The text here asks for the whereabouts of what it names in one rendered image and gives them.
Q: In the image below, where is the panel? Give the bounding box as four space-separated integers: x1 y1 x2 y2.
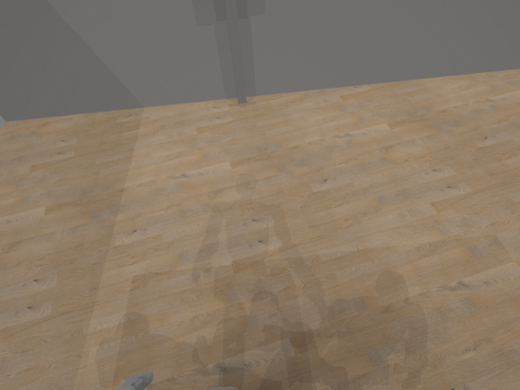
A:
225 0 247 104

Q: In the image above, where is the left robot hand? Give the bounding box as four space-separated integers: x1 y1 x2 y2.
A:
115 371 154 390

